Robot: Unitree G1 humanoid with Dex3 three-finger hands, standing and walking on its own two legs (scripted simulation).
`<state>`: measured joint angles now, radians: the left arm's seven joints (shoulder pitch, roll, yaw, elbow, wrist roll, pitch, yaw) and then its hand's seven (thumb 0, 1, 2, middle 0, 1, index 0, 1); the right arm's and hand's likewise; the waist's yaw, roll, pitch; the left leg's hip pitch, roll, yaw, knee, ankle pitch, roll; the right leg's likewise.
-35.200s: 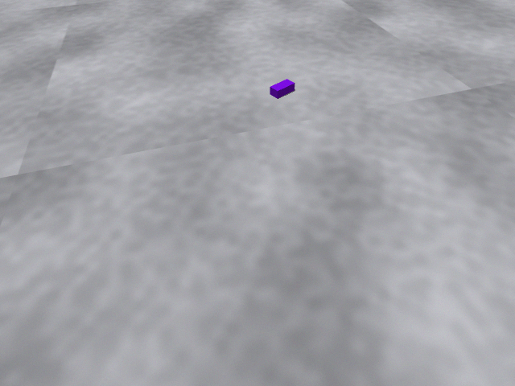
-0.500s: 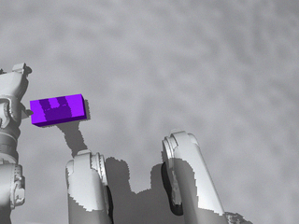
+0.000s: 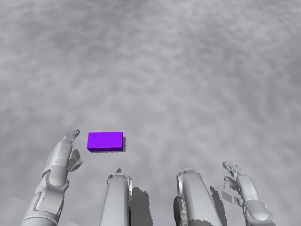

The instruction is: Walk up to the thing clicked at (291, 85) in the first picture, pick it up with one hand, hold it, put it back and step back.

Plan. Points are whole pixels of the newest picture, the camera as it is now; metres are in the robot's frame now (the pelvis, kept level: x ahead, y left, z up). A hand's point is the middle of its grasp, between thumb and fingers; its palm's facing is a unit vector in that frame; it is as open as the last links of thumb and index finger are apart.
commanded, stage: home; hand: left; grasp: from above
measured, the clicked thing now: (106, 141) +0.51 +0.22 -0.52
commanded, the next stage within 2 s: none
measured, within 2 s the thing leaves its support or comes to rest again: neither
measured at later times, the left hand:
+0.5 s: hand (64, 176) +0.24 +0.17 +0.10, palm faces +0.10 -0.97 -0.21, open 7.4 cm
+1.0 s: hand (56, 186) +0.22 +0.18 +0.12, palm faces +0.10 -0.98 -0.19, open 7.4 cm
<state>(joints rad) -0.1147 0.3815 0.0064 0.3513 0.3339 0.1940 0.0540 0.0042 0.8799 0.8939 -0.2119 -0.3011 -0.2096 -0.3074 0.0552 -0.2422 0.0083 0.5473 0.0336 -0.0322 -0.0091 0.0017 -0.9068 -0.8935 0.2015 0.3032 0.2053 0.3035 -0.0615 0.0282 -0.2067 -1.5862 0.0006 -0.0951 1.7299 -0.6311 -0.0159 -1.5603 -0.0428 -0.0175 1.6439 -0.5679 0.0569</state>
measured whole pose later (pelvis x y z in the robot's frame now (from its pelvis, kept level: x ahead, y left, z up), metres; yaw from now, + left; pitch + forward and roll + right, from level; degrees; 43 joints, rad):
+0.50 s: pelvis +0.06 -0.01 +0.15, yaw +1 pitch +13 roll -3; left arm 0.43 0.22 0.05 -0.09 -0.08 0.46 0.07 0.01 0.90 0.90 -0.20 -0.30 -0.20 -0.30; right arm 0.32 -0.22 0.05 0.53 0.04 -0.17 -0.18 0.01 -0.90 -0.89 0.20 0.30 0.21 0.30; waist -0.06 0.05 -0.17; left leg -0.81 0.05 -0.08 1.10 -0.52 -0.03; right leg -0.78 -0.02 -0.04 1.01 -0.45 0.03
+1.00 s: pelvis +0.07 -0.01 +0.17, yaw +2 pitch +9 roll -3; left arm 0.49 0.22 0.03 -0.13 -0.05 0.47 0.02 0.01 0.91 0.90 -0.20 -0.30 -0.20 -0.30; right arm 0.27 -0.21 0.04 0.54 0.01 -0.25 -0.18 0.01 -0.90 -0.89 0.20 0.30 0.21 0.30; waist -0.03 0.04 -0.15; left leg -0.68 0.04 -0.08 1.02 -0.50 -0.03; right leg -0.66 -0.03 -0.05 0.94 -0.45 0.04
